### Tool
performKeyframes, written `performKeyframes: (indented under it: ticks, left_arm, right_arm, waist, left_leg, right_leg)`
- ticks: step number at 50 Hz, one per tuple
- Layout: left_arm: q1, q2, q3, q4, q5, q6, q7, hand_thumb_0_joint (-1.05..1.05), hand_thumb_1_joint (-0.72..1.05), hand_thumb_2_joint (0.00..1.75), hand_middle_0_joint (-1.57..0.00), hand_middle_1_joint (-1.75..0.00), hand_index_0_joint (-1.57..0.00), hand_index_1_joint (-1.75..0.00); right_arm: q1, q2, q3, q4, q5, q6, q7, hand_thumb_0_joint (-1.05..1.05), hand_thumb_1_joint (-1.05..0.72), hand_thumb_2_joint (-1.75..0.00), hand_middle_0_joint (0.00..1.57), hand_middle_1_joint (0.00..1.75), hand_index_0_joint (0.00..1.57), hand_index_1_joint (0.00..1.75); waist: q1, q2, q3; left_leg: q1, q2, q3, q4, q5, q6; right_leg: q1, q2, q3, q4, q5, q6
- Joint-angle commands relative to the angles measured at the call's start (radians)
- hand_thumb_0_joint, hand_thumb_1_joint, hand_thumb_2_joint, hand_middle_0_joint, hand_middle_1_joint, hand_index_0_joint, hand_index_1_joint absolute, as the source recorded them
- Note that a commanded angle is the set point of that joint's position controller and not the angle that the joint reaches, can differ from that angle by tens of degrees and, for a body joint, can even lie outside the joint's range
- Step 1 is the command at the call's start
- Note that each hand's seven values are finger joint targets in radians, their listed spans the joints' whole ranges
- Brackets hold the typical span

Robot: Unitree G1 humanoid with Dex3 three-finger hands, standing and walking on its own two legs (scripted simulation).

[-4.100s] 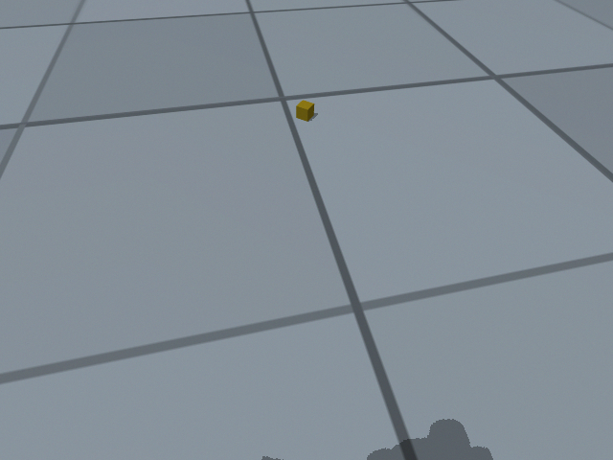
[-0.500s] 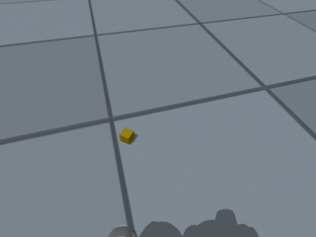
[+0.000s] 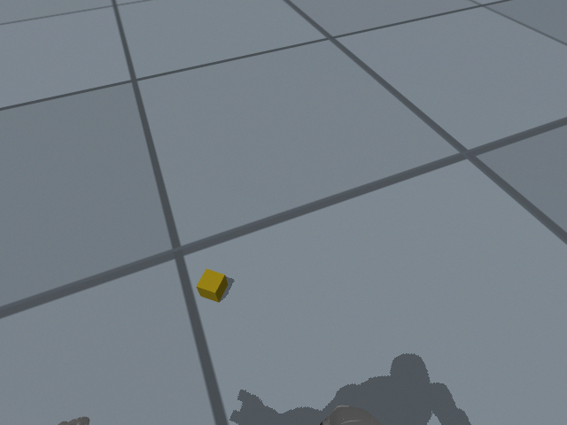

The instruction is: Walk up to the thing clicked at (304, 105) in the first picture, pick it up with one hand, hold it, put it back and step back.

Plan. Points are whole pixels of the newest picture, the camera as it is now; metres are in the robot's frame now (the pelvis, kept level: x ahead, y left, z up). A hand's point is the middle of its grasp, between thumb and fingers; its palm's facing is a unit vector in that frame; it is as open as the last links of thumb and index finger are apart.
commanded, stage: walk up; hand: left
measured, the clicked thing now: (212, 285) +0.70 +0.26 -0.71
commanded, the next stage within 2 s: none
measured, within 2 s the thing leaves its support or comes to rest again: neither
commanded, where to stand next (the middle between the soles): +0.30 +0.03 m, yaw +0 degrees
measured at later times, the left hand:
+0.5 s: hand (80, 406) +0.19 +0.33 -0.15, palm faces -0.05 -0.93 -0.36, open 7.4 cm
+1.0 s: hand (134, 307) +0.35 +0.28 -0.14, palm faces -0.02 -0.93 -0.35, open 7.4 cm
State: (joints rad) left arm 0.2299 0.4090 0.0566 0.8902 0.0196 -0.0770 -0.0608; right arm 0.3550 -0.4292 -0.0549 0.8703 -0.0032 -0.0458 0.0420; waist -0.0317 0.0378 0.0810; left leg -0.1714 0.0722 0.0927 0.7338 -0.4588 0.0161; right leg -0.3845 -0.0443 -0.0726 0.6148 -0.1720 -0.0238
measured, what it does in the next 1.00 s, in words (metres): walks ahead: left foot, then right foot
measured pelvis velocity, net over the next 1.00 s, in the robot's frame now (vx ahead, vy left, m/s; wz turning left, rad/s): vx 0.23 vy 0.03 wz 0.01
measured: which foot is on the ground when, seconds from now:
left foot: up 0.00-0.34, down 0.36-1.00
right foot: down 0.00-0.38, up 0.40-0.72, down 0.74-1.00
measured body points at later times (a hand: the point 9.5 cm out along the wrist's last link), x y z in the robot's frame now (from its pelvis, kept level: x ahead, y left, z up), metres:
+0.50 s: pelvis +0.16 +0.05 +0.01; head +0.17 +0.07 +0.46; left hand +0.20 +0.38 -0.12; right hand +0.22 -0.28 -0.08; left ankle +0.20 +0.16 -0.72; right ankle +0.14 -0.09 -0.66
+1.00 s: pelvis +0.23 +0.03 +0.00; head +0.25 +0.02 +0.45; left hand +0.35 +0.32 -0.11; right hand +0.29 -0.28 -0.13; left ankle +0.24 +0.15 -0.72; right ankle +0.32 -0.09 -0.72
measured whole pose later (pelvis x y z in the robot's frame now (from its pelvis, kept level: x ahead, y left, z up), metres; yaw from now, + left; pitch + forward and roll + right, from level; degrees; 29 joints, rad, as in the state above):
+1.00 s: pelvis +0.23 +0.03 +0.00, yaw +0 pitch -3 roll +1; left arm 0.09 0.35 0.01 0.95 0.01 0.00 -0.02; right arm 0.21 -0.38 -0.02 1.01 -0.01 -0.02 0.00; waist 0.00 0.00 0.09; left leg -0.29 0.01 0.04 0.69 -0.35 0.00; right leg -0.42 -0.07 -0.05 0.70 -0.24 -0.01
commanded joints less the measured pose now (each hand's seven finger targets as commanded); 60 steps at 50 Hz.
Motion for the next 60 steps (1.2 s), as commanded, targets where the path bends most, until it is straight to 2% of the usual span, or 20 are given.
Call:
performKeyframes:
  ticks: [1,6,14,17,18,19,20,23,25,28,32,34,36,37,38,39,47,49,51,60]
  left_arm:
    - [0.159,0.344,0.091,-0.050,-0.028,-0.024,0.037,0.00,0.90,0.90,-0.20,-0.30,-0.20,-0.30]
    - [0.064,0.276,0.069,-0.085,-0.016,-0.028,0.039,0.00,0.90,0.90,-0.20,-0.30,-0.20,-0.30]
    - [0.035,0.302,0.073,-0.116,-0.007,-0.020,0.023,0.00,0.90,0.90,-0.20,-0.30,-0.20,-0.30]
    - [0.028,0.246,0.046,-0.115,-0.003,-0.005,0.022,0.00,0.90,0.90,-0.20,-0.30,-0.20,-0.30]
    - [0.050,0.194,0.027,-0.121,-0.002,-0.001,0.022,0.00,0.90,0.90,-0.20,-0.30,-0.20,-0.30]
    - [0.057,0.136,0.010,-0.131,-0.019,0.002,0.023,0.00,0.90,0.90,-0.20,-0.30,-0.20,-0.30]
    - [0.036,0.240,0.036,-0.109,-0.009,0.007,0.041,0.00,0.90,0.90,-0.20,-0.30,-0.20,-0.30]
    - [0.100,0.238,0.037,-0.047,-0.020,0.004,0.041,0.00,0.90,0.90,-0.20,-0.30,-0.20,-0.30]
    - [0.120,0.231,0.039,-0.030,-0.017,0.010,0.032,0.00,0.90,0.90,-0.20,-0.30,-0.20,-0.30]
    - [0.061,0.197,0.039,-0.048,-0.011,0.022,0.019,0.00,0.90,0.90,-0.20,-0.30,-0.20,-0.30]
    - [0.032,0.146,0.029,-0.043,-0.016,0.027,0.033,0.00,0.90,0.90,-0.20,-0.30,-0.20,-0.30]
    - [0.045,0.142,0.032,-0.018,-0.015,0.024,0.045,0.00,0.90,0.90,-0.20,-0.30,-0.20,-0.30]
    - [0.083,0.185,0.045,0.010,-0.009,0.015,0.054,0.00,0.90,0.90,-0.20,-0.30,-0.20,-0.30]
    - [0.080,0.249,0.060,0.000,-0.002,0.007,0.061,0.00,0.90,0.90,-0.20,-0.30,-0.20,-0.30]
    - [0.047,0.272,0.055,-0.024,-0.009,0.005,0.064,0.00,0.90,0.90,-0.20,-0.30,-0.20,-0.30]
    - [0.000,0.288,0.052,-0.020,-0.014,0.014,0.064,0.00,0.90,0.90,-0.20,-0.30,-0.20,-0.30]
    - [-0.188,0.213,0.021,-0.005,-0.012,0.054,0.063,0.00,0.90,0.90,-0.20,-0.30,-0.20,-0.30]
    - [-0.183,0.150,0.003,0.013,-0.030,0.064,0.057,0.00,0.90,0.90,-0.20,-0.30,-0.20,-0.30]
    - [-0.191,0.176,0.008,0.056,-0.019,0.061,0.055,0.00,0.90,0.90,-0.20,-0.30,-0.20,-0.30]
    - [-0.216,0.159,-0.012,0.165,-0.030,0.044,0.057,0.00,0.90,0.90,-0.20,-0.30,-0.20,-0.30]
  right_arm:
    - [-0.048,-0.227,-0.051,-0.094,-0.002,-0.015,-0.021,0.00,-0.90,-0.90,0.20,0.30,0.20,0.30]
    - [0.019,-0.197,-0.053,-0.030,-0.005,-0.009,0.006,0.00,-0.90,-0.90,0.20,0.30,0.20,0.30]
    - [-0.068,-0.171,-0.068,-0.040,-0.016,-0.024,0.030,0.00,-0.90,-0.90,0.20,0.30,0.20,0.30]
    - [0.056,-0.198,-0.085,0.006,-0.023,-0.039,0.012,0.00,-0.90,-0.90,0.20,0.30,0.20,0.30]
    - [0.110,-0.246,-0.100,0.014,-0.026,-0.046,0.000,0.00,-0.90,-0.90,0.20,0.30,0.20,0.30]
    - [0.145,-0.337,-0.114,-0.007,-0.032,-0.055,-0.008,0.00,-0.90,-0.90,0.20,0.30,0.20,0.30]
    - [0.112,-0.373,-0.121,-0.029,-0.004,-0.053,-0.007,0.00,-0.90,-0.90,0.20,0.30,0.20,0.30]
    - [0.027,-0.266,-0.081,-0.053,-0.004,-0.061,-0.023,0.00,-0.90,-0.90,0.20,0.30,0.20,0.30]
    - [0.008,-0.259,-0.075,-0.053,0.001,-0.064,-0.026,0.00,-0.90,-0.90,0.20,0.30,0.20,0.30]
    - [-0.006,-0.260,-0.069,-0.070,-0.007,-0.060,-0.029,0.00,-0.90,-0.90,0.20,0.30,0.20,0.30]
    - [-0.042,-0.226,-0.044,-0.068,-0.003,-0.043,-0.042,0.00,-0.90,-0.90,0.20,0.30,0.20,0.30]
    - [-0.068,-0.222,-0.039,-0.064,0.009,-0.029,-0.046,0.00,-0.90,-0.90,0.20,0.30,0.20,0.30]
    - [-0.081,-0.165,-0.016,-0.063,0.020,-0.016,-0.048,0.00,-0.90,-0.90,0.20,0.30,0.20,0.30]
    - [-0.046,-0.119,0.002,-0.062,0.022,-0.016,-0.049,0.00,-0.90,-0.90,0.20,0.30,0.20,0.30]
    - [0.005,-0.089,0.017,-0.044,0.021,-0.001,-0.053,0.00,-0.90,-0.90,0.20,0.30,0.20,0.30]
    - [-0.034,-0.170,-0.013,-0.017,0.016,0.013,-0.065,0.00,-0.90,-0.90,0.20,0.30,0.20,0.30]
    - [0.008,-0.157,-0.013,0.141,-0.005,0.011,-0.059,0.00,-0.90,-0.90,0.20,0.30,0.20,0.30]
    - [-0.130,-0.215,-0.021,0.111,-0.021,0.003,-0.056,0.00,-0.90,-0.90,0.20,0.30,0.20,0.30]
    - [-0.228,-0.203,-0.004,0.111,-0.012,0.004,-0.046,0.00,-0.90,-0.90,0.20,0.30,0.20,0.30]
    - [-0.260,-0.168,0.018,0.184,0.001,-0.004,-0.050,0.00,-0.90,-0.90,0.20,0.30,0.20,0.30]
  waist:
    - [0.108,-0.158,-0.060]
    - [0.045,-0.191,-0.018]
    - [0.042,-0.188,-0.021]
    - [-0.036,-0.055,-0.060]
    - [-0.063,0.101,-0.075]
    - [-0.071,0.285,-0.055]
    - [-0.074,0.185,-0.017]
    - [0.002,0.063,-0.027]
    - [0.019,0.114,-0.031]
    - [0.010,0.126,-0.004]
    - [0.026,0.126,-0.037]
    - [0.043,0.096,-0.080]
    - [0.082,-0.025,-0.119]
    - [0.080,-0.203,-0.160]
    - [0.053,-0.230,-0.173]
    - [0.063,-0.207,-0.151]
    - [-0.005,-0.192,-0.137]
    - [0.037,-0.023,-0.069]
    - [0.066,-0.029,-0.006]
    - [0.047,-0.007,-0.127]
  left_leg:
    - [-0.489,-0.010,-0.142,0.425,-0.059,0.024]
    - [-0.355,0.029,-0.115,0.234,0.099,0.003]
    - [-0.164,0.001,-0.033,-0.093,0.218,-0.017]
    - [0.106,-0.058,0.009,-0.171,0.174,-0.002]
    - [0.202,0.028,-0.161,-0.290,-0.042,0.040]
    - [0.217,0.289,-0.673,-0.527,-0.328,0.141]
    - [0.146,0.385,-0.787,-0.545,-0.300,0.249]
    - [0.129,0.253,-0.436,-0.433,0.233,0.194]
    - [0.051,0.224,-0.298,-0.413,0.388,0.195]
    - [-0.005,0.220,-0.222,-0.412,0.455,0.221]
    - [-0.066,0.167,-0.099,-0.282,0.844,0.174]
    - [-0.103,0.159,-0.094,-0.198,0.765,0.153]
    - [-0.191,0.091,-0.071,-0.058,0.461,0.085]
    - [-0.266,0.022,-0.013,0.102,0.246,0.045]
    - [-0.271,-0.057,-0.062,0.197,-0.100,0.009]
    - [-0.262,-0.035,-0.091,0.232,-0.206,0.017]
    - [-0.028,-0.052,-0.053,-0.175,0.138,0.003]
    - [-0.140,0.078,-0.301,-0.339,-0.029,0.055]
    - [-0.293,0.101,-0.284,-0.387,-0.129,0.072]
    - [-0.054,0.062,-0.183,-0.370,0.344,0.024]
  right_leg:
    - [0.350,-0.389,0.662,-0.375,-0.401,-0.263]
    - [0.159,-0.226,0.273,-0.361,-0.179,-0.194]
    - [0.028,-0.215,0.186,-0.329,-0.359,-0.177]
    - [-0.125,-0.142,0.103,-0.092,-0.400,-0.127]
    - [-0.233,-0.082,0.045,0.136,-0.368,-0.091]
    - [-0.416,0.066,0.002,0.432,-0.353,-0.025]
    - [-0.411,0.002,0.121,0.506,-0.366,-0.034]
    - [-0.320,-0.051,0.173,0.479,-0.217,-0.020]
    - [-0.227,-0.068,0.129,0.401,-0.191,0.001]
    - [-0.169,-0.068,0.074,0.284,-0.165,0.020]
    - [-0.011,-0.018,0.012,0.131,-0.027,0.007]
    - [0.109,0.013,-0.003,0.036,0.042,-0.002]
    - [0.278,0.005,0.044,-0.084,0.138,-0.031]
    - [0.337,-0.149,0.234,-0.156,0.215,-0.070]
    - [0.281,-0.334,0.506,-0.245,0.181,-0.176]
    - [0.221,-0.349,0.527,-0.248,0.050,-0.252]
    - [-0.011,-0.191,0.240,-0.152,-0.190,-0.122]
    - [-0.049,-0.099,0.173,-0.131,-0.325,-0.024]
    - [0.113,-0.051,0.126,-0.106,-0.259,-0.011]
    - [0.242,-0.095,0.109,-0.196,0.133,-0.010]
